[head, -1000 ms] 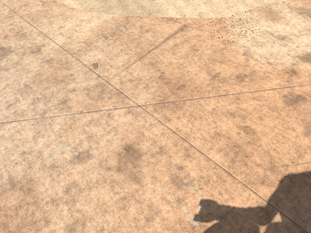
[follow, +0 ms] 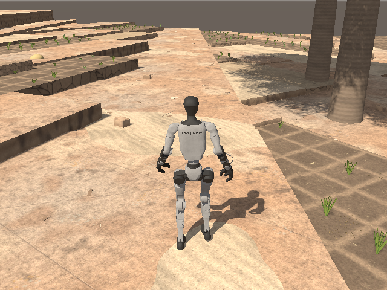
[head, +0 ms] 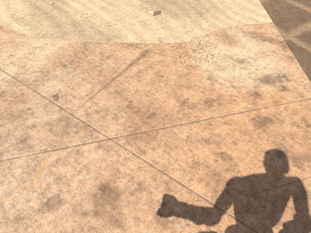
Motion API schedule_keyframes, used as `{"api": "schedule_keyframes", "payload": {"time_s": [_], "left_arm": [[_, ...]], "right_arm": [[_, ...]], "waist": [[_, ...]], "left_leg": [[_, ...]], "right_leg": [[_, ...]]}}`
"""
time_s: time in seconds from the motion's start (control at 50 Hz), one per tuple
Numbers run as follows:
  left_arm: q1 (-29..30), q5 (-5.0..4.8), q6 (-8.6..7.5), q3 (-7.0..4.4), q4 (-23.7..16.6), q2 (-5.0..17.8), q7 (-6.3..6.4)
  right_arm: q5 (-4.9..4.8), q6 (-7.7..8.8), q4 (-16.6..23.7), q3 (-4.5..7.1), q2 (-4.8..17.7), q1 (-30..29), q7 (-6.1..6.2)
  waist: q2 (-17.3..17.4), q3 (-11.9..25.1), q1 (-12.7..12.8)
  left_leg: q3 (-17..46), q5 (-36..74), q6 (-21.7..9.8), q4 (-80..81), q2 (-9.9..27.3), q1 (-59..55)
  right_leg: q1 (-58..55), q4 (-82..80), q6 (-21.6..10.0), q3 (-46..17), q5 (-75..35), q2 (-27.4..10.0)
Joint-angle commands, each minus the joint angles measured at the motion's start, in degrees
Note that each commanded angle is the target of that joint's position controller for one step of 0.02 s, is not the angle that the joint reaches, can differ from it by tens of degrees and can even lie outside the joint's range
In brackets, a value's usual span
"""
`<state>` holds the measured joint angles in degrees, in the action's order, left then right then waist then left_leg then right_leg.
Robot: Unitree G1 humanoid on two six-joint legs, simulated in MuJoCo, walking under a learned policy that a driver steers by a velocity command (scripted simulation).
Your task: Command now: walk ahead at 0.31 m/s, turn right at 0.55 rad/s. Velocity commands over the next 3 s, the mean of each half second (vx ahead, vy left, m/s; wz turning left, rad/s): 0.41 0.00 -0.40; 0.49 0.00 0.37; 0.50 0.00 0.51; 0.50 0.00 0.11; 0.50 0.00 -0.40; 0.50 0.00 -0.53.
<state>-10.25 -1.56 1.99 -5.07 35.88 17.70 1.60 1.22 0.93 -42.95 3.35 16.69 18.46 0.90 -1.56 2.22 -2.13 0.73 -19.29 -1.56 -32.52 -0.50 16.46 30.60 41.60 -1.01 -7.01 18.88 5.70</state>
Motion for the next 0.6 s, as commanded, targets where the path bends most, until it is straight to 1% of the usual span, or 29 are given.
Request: {"api": "schedule_keyframes", "payload": {"time_s": [0.02,0.04,0.06,0.08,0.12,0.16,0.2,0.24,0.28,0.32,0.36,0.38,0.4,0.42,0.44,0.46,0.48,0.5,0.52,0.54,0.56,0.58,0.6], "left_arm": [[3.01,-0.22,-2.62,-1.76,-6.61,7.08,-1.02],[0.65,0.52,-2.58,-2.01,-4.64,7.38,-1.19],[-0.16,1.23,-2.6,-1.87,-3.59,6.5,-1.33],[0.51,1.37,-2.7,-1.63,-3.43,5.57,-1.54],[1.89,0.7,-2.86,-0.97,-3.59,3.44,-1.82],[4.02,0.28,-3.04,-0.62,-4.32,2.64,-2.13],[6.77,0.03,-3.27,-0.28,-5.4,2.03,-2.68],[9.44,-0.07,-3.58,0.33,-6.42,0.8,-3.42],[12.46,-0.14,-4.02,1.12,-7.6,-0.65,-4.24],[14.38,-0.28,-4.46,1.64,-8.37,-1.2,-5.02],[15.28,-0.29,-4.85,1.89,-8.88,-1.04,-5.67],[14.82,-0.16,-5.05,1.78,-8.97,-0.53,-5.9],[12.7,0.13,-5.3,1.27,-8.66,0.57,-5.92],[5.98,0.13,-5.46,0.1,-6.99,2.49,-5.63],[-4.55,0.04,-5.35,-1.55,-3.8,5.55,-4.85],[-15.81,0.79,-4.62,-2.95,-1.45,9.96,-3.34],[-16.19,1.53,-4.73,-3.05,-0.98,15.15,-2.67],[-16.4,2.33,-5.09,-1.93,-1.05,9.48,-2.42],[-12.89,2.1,-5.49,-0.91,0.22,7.29,-2.49],[-9.05,1.49,-5.85,-0.24,0.72,4.9,-2.66],[-5.76,1.37,-6.23,0.31,0.84,2.57,-2.9],[-3.7,1.84,-6.78,0.48,1.04,1.31,-2.99],[-2.77,2.03,-7.42,0.33,1.59,0.75,-3.04]], "right_arm": [[0.35,3.05,5.21,2.83,10.12,-3.99,0.81],[-0.78,3.53,5.25,2.26,7.96,-4.86,1.09],[-1.09,3.79,4.98,2.05,7.52,-3.79,1.25],[-0.95,4.16,4.38,1.83,7.03,-1.68,1.4],[-0.35,4.5,3.06,1.42,5.59,2.92,1.28],[0.06,4.34,1.95,1.31,5.27,6.35,1.06],[0.23,3.95,1.19,1.48,6.16,7.88,0.91],[0.07,3.65,0.42,1.6,6.99,8.36,0.76],[-0.55,3.39,-0.76,1.68,7.76,9.15,0.62],[-1.39,3.01,-2.06,1.79,8.46,9.73,0.4],[-2.42,2.57,-3.57,1.94,9.14,10.29,-0.02],[-2.91,2.37,-4.19,2.08,9.72,10.06,-0.16],[-3.4,2.23,-4.82,2.17,10.47,9.81,-0.19],[-3.66,2.06,-5.45,2.14,11.1,8.91,-0.08],[-3.69,2.17,-5.7,1.81,10.75,8.35,0.09],[-2.47,2.97,-3.68,0.73,8.35,6.79,-0.06],[-1.7,4.38,-1.63,-1.76,0.09,12.63,-0.98],[-3.94,5.59,-2.37,0.45,7.09,6.78,-0.97],[-5.07,5.65,0.02,1.25,8.56,1.68,-0.84],[-4.22,5.43,0.03,1.04,7.23,0.11,-0.41],[-3.08,4.8,-0.54,1.25,6.46,0.24,-0.23],[-3.05,3.8,-1.44,1.27,5.18,2.64,-0.42],[-3.23,2.94,-2.07,1.06,3.57,4.05,-0.54]], "waist": [[12.55,-8.44,3.23],[10.56,-7.39,3.68],[9.32,-6.28,3.04],[8.85,-6.41,1.89],[8.32,-6.44,-0.19],[8.42,-7.11,-2.19],[8.86,-8.11,-3.73],[9.09,-8.99,-4.76],[8.8,-10.39,-5.63],[8.2,-11.69,-5.77],[8.54,-11.97,-5.06],[9.28,-11.29,-3.9],[10.25,-9.16,-1.67],[10.33,-4.56,3.24],[9.53,2.08,8.88],[4.21,11.32,13.71],[-12.27,21.71,7.97],[-5.96,21.23,11.8],[-6.53,10.47,9.84],[-3.76,5.56,7.32],[-4.25,2.02,5.12],[-5.75,0.83,2.91],[-5.34,0.2,1.79]], "left_leg": [[33.26,-29.45,-10.11,25.82,22.51,-6.83],[26.26,-22.36,-7.43,24.73,19.27,-9.05],[20.33,-16.95,-5.7,24.48,16.99,-9.97],[15.55,-11.82,-5.0,24.62,15.81,-10.16],[9.2,-4.83,-4.79,24.29,14.61,-12.08],[5.57,-0.42,-5.23,24.06,14.63,-14.8],[3.1,3.23,-5.65,24.3,15.19,-16.66],[0.62,6.73,-5.95,24.58,15.54,-16.86],[-1.0,8.95,-6.62,25.12,16.39,-16.85],[-2.3,11.43,-7.19,24.99,17.25,-17.53],[-3.32,17.31,-7.28,23.55,18.03,-18.6],[-3.99,24.68,-7.08,21.68,18.33,-19.13],[-4.11,37.79,-6.87,17.9,18.42,-19.22],[-5.44,51.81,-6.04,10.27,17.71,-18.5],[-7.24,56.17,-4.49,-0.78,15.53,-13.48],[-6.41,35.18,-2.35,-18.72,12.65,2.74],[-0.91,-13.45,0.87,-38.82,1.7,21.77],[8.39,-13.1,0.64,-44.72,2.03,25.12],[6.36,-7.89,0.3,-44.63,4.61,28.36],[5.0,-2.72,0.47,-41.58,7.1,26.6],[4.7,1.15,0.9,-38.89,8.31,24.38],[5.11,4.63,1.03,-37.9,9.38,20.54],[4.71,6.4,1.22,-37.8,9.41,18.61]], "right_leg": [[24.26,20.41,-1.04,-5.57,0.41,-3.8],[23.2,22.33,0.02,-4.16,-3.41,-4.27],[21.88,24.78,1.05,-2.42,-6.35,-4.55],[21.25,26.78,1.81,-1.33,-9.1,-5.09],[21.69,28.39,2.57,0.06,-12.26,-5.91],[23.19,25.99,3.11,0.56,-14.25,-6.79],[23.44,20.54,3.58,1.42,-15.38,-7.45],[20.96,13.46,3.75,2.99,-16.39,-8.1],[18.16,6.99,3.32,5.5,-15.92,-8.37],[15.29,1.62,2.09,8.04,-13.21,-8.22],[10.79,-3.47,-0.15,10.28,-9.26,-7.45],[7.28,-5.78,-1.62,11.32,-7.19,-6.5],[1.19,-7.77,-3.25,12.45,-5.82,-4.82],[-9.12,-10.96,-5.19,13.36,-8.06,-2.93],[-24.81,-13.47,-7.26,12.85,-12.89,-2.34],[-46.56,-10.11,-10.21,-0.05,-13.25,-13.31],[-61.06,-16.14,-18.64,-28.98,-5.79,-30.36],[-55.28,-22.05,-17.52,-31.05,-3.95,-30.31],[-46.95,-22.81,-14.36,-19.29,-9.36,-27.64],[-38.7,-24.2,-12.53,-12.16,-13.14,-24.68],[-32.46,-26.16,-11.2,-6.48,-15.1,-21.78],[-28.01,-28.31,-10.23,-2.17,-16.51,-20.0],[-25.48,-30.2,-10.21,-0.03,-18.41,-19.42]]}}
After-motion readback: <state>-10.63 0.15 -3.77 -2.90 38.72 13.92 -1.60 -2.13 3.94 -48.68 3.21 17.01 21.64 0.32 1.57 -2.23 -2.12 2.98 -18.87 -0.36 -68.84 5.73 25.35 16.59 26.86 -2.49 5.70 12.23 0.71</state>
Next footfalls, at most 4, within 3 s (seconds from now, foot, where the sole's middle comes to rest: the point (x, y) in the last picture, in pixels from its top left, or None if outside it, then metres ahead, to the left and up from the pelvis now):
0.46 right None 0.27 -0.21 -0.77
0.96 left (157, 210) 0.62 -0.03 -0.77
1.46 right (185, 154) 0.92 -0.18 -0.77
1.96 left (122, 128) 1.09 0.14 -0.77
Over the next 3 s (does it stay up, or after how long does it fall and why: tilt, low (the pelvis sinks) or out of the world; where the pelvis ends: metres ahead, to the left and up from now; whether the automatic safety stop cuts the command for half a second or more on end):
stays up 1.55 0.08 -0.01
